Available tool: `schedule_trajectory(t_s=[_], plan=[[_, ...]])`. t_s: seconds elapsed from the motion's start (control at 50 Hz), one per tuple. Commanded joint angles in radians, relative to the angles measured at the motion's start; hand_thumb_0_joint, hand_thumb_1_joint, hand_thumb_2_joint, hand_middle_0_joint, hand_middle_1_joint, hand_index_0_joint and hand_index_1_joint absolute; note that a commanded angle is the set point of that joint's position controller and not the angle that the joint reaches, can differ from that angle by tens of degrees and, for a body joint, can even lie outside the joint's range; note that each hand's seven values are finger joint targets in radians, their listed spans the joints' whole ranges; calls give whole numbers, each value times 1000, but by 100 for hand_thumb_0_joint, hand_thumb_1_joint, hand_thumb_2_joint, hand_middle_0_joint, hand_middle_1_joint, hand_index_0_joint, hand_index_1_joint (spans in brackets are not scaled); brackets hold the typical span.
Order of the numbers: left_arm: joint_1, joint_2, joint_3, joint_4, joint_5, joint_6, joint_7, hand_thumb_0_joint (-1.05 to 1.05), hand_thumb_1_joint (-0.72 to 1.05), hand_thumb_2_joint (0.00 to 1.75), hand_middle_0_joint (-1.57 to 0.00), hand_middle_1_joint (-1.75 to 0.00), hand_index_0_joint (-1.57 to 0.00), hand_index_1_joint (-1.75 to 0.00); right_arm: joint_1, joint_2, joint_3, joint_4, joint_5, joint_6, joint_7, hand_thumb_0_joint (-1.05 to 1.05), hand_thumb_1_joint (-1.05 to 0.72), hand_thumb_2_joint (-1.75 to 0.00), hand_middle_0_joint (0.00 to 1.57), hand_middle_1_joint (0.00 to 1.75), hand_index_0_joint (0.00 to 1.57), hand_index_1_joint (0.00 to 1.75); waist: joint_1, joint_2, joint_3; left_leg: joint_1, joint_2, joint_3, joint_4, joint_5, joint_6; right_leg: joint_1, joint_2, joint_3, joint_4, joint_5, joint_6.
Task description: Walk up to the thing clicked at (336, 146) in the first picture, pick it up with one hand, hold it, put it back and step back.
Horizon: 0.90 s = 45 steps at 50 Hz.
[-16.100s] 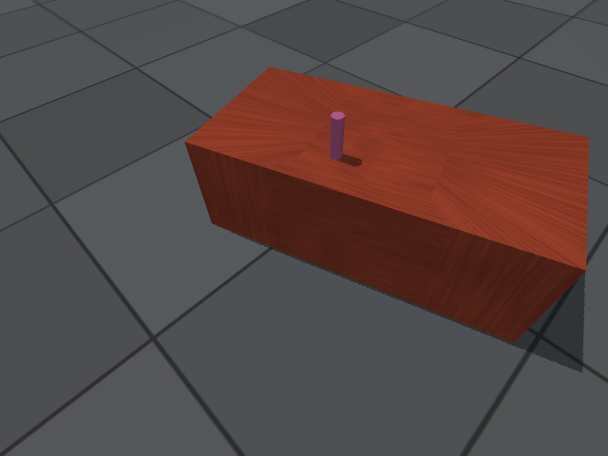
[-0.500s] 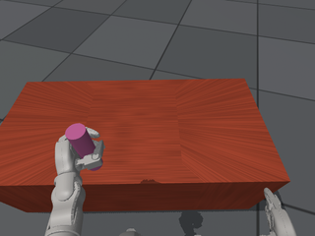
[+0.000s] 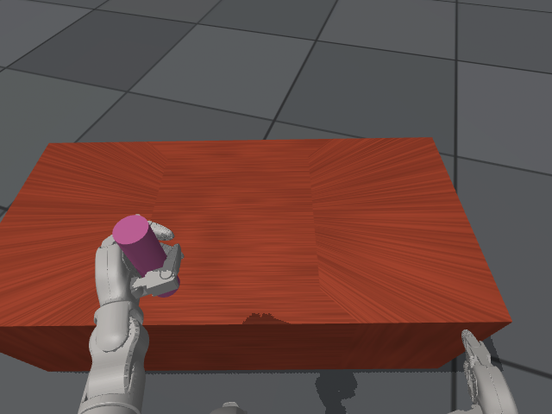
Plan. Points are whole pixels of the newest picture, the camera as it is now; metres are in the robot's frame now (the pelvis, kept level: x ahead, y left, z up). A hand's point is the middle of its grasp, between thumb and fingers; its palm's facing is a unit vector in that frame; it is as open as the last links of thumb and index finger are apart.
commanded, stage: hold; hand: left
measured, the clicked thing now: (150, 260) +0.32 +0.20 +0.05
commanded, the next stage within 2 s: crouch in 1.10 s
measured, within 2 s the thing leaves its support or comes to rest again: neither
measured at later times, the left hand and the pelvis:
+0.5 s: hand (161, 256) +0.33 +0.19 +0.05, palm faces +0.24 -0.97 +0.00, open 5.5 cm; pelvis +0.01 +0.00 +0.00, yaw +0 degrees
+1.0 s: hand (161, 259) +0.33 +0.19 +0.05, palm faces +0.25 -0.97 +0.00, open 5.5 cm; pelvis +0.00 +0.00 +0.00, yaw +0 degrees
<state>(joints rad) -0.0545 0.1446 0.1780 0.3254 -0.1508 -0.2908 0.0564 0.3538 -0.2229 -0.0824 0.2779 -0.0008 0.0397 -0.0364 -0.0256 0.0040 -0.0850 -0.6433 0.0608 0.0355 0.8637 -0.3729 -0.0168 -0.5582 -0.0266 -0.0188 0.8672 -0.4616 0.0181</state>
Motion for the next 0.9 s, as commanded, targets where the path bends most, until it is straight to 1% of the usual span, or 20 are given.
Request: schedule_trajectory(t_s=[0.0, 0.02, 0.1, 0.14, 0.16, 0.18, 0.22, 0.26, 0.34, 0.36, 0.38, 0.42, 0.44, 0.48, 0.54, 0.6, 0.66, 0.76, 0.8, 0.88], plan=[[-265, 143, 64, -232, -9, -89, 0, 0, 67, 133, -136, -142, -138, -142, -15, -158, -93, -178, -3, -44, -11, 0, 55, -5, 5, 5, 5, 5, -4, -26, -256, 227, -37, -7, -105, 210, 22, 47, 28, 0, -136, 312, -1], [-278, 121, 41, -250, -8, -90, -2, 0, 66, 133, -136, -142, -138, -142, -8, -135, -75, -170, -2, -45, -7, 0, 56, -5, 5, 5, 5, 5, 1, -12, -251, 226, -38, -5, -108, 209, 20, 51, 28, -2, -134, 308, -4], [-264, 129, 54, -262, -10, -102, -3, 0, 64, 131, -135, -141, -137, -141, -30, -124, -69, -178, 1, -41, -5, 0, 55, -5, 5, 5, 5, 5, 9, -11, -260, 229, -41, -4, -103, 232, 19, 65, 27, 0, -132, 326, -4], [-249, 121, 49, -267, -12, -104, -2, 0, 62, 133, -135, -142, -137, -142, -39, -136, -80, -205, 0, -46, -4, 0, 55, -5, 5, 5, 5, 5, 9, -17, -291, 239, -39, -5, -98, 251, 22, 77, 28, 1, -126, 341, -3], [-248, 143, 70, -279, -10, -104, 1, 0, 61, 133, -136, -143, -138, -143, -26, -148, -95, -184, 0, -43, -6, 0, 55, -5, 5, 5, 5, 5, 11, 8, -285, 240, -40, -3, -98, 256, 20, 71, 28, 2, -125, 346, -4], [-252, 121, 43, -293, -6, -106, -2, 0, 61, 131, -136, -142, -138, -142, -12, -114, -64, -183, -2, -42, 0, 0, 55, -5, 5, 5, 5, 5, 8, 19, -281, 244, -38, -4, -100, 259, 18, 69, 31, -1, -122, 342, -6], [-240, 114, 39, -273, -7, -105, -1, 0, 61, 133, -136, -143, -138, -143, -21, -126, -79, -179, -2, -40, -2, 0, 55, -5, 5, 5, 5, 5, 2, -1, -269, 235, -37, -5, -94, 268, 21, 61, 30, 0, -122, 355, -3], [-259, 153, 75, -289, -5, -109, 4, 0, 63, 132, -135, -142, -137, -142, -34, -131, -80, -186, -1, -40, -3, 0, 55, -5, 5, 5, 5, 5, 5, 5, -266, 223, -41, 0, -92, 241, 21, 59, 25, 8, -129, 343, -1], [-258, 126, 44, -304, -1, -109, 2, 0, 63, 134, -136, -143, -137, -143, -25, -142, -90, -204, -4, -41, -4, 0, 55, -5, 5, 5, 5, 5, -13, 2, -283, 252, -36, -5, -92, 258, 22, 47, 30, 2, -123, 349, -2], [-262, 109, 23, -304, -2, -104, 1, 0, 65, 134, -136, -143, -138, -143, -8, -120, -70, -184, -5, -39, -3, 0, 55, -5, 5, 5, 5, 5, -10, 7, -276, 249, -36, -7, -86, 271, 24, 47, 28, 3, -122, 363, -1], [-291, 137, 49, -315, -7, -109, 2, 0, 66, 136, -136, -144, -138, -144, -9, -132, -80, -171, -4, -39, -4, 0, 55, -5, 5, 5, 5, 5, -10, 20, -281, 244, -37, -6, -87, 263, 22, 48, 27, 5, -122, 357, -2], [-295, 137, 43, -312, -5, -104, 3, 0, 65, 136, -138, -145, -140, -145, -23, -141, -88, -185, -2, -42, -4, 0, 55, -5, 5, 5, 5, 5, -15, 21, -289, 254, -36, -7, -89, 272, 22, 46, 28, 5, -119, 367, -2], [-299, 126, 25, -319, 2, -101, 2, 0, 63, 136, -138, -145, -139, -145, -11, -116, -61, -191, -4, -41, -1, 0, 55, -5, 5, 5, 5, 5, -10, 31, -291, 257, -36, -7, -93, 261, 21, 47, 27, 2, -119, 352, -4], [-266, 140, 53, -299, -5, -93, 5, 0, 64, 136, -137, -145, -139, -145, 6, -141, -89, -162, -3, -34, -3, 0, 55, -5, 5, 5, 5, 5, -2, 22, -289, 260, -33, -13, -94, 287, 20, 58, 32, -6, -114, 365, -5], [-277, 113, 22, -287, -4, -84, 3, 0, 64, 136, -138, -145, -140, -145, -15, -133, -82, -196, -2, -36, -1, 0, 55, -5, 5, 5, 5, 5, -8, 16, -277, 260, -32, -17, -104, 269, 18, 50, 34, -11, -120, 340, -7], [-274, 143, 53, -296, -7, -71, 6, 0, 62, 135, -137, -144, -138, -144, -9, -141, -84, -171, 3, -33, -5, 0, 55, -5, 5, 5, 5, 5, 6, 17, -272, 253, -36, -11, -111, 248, 18, 63, 30, -5, -133, 329, -7], [-263, 108, 30, -291, -14, -62, 3, 0, 60, 134, -137, -144, -139, -144, -19, -132, -84, -173, 3, -35, -4, 0, 55, -5, 5, 5, 5, 5, 3, 0, -259, 244, -35, -11, -112, 260, 19, 69, 32, -8, -131, 343, -5], [-269, 136, 59, -296, -5, -66, 10, 0, 61, 135, -137, -145, -139, -145, -29, -134, -84, -177, 3, -34, -8, 0, 55, -5, 5, 5, 5, 5, 9, -21, -269, 246, -35, -7, -112, 252, 20, 76, 29, -3, -136, 334, -4], [-264, 118, 44, -291, -9, -66, 8, 0, 59, 135, -137, -146, -139, -145, -30, -127, -77, -149, 1, -33, -7, 0, 55, -5, 5, 5, 5, 5, 12, -1, -249, 231, -38, -6, -113, 246, 21, 68, 27, -1, -136, 331, -6], [-300, 139, 60, -275, 1, -84, 11, 0, 59, 135, -137, -145, -139, -145, -41, -133, -87, -152, -2, -36, -8, 0, 55, -5, 5, 5, 5, 5, 0, 3, -242, 232, -37, -6, -116, 208, 18, 47, 28, 1, -135, 294, -7]])
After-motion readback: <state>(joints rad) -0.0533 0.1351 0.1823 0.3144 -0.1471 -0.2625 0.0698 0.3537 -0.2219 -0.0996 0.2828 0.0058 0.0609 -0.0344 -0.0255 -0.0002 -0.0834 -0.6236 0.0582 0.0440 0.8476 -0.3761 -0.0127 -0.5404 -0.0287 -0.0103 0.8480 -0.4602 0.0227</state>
